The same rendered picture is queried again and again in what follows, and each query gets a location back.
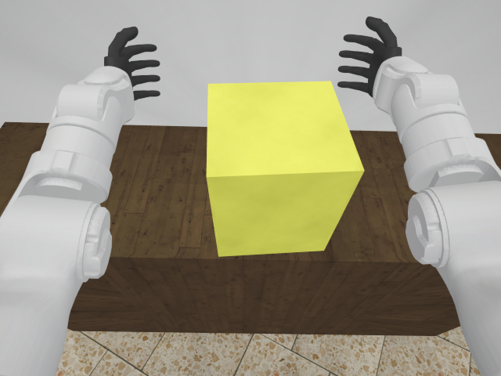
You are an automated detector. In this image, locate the pedestal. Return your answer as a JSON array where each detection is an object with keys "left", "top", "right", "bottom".
[{"left": 0, "top": 122, "right": 501, "bottom": 336}]

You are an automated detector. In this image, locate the right robot hand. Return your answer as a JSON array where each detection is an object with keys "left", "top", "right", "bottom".
[{"left": 337, "top": 16, "right": 402, "bottom": 98}]

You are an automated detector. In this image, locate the left robot hand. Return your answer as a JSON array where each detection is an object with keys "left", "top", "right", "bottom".
[{"left": 104, "top": 27, "right": 160, "bottom": 101}]

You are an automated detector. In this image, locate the robot left forearm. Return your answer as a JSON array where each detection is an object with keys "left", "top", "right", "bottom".
[{"left": 0, "top": 66, "right": 135, "bottom": 229}]

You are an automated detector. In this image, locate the robot right forearm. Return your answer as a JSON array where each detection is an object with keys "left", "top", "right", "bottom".
[{"left": 373, "top": 56, "right": 501, "bottom": 193}]

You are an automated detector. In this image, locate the robot right upper arm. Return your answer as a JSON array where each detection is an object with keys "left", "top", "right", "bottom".
[{"left": 405, "top": 180, "right": 501, "bottom": 376}]

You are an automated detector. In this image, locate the robot left upper arm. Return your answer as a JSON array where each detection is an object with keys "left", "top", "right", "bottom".
[{"left": 0, "top": 194, "right": 112, "bottom": 376}]

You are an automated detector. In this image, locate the carton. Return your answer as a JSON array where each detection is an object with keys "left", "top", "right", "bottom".
[{"left": 207, "top": 81, "right": 365, "bottom": 257}]

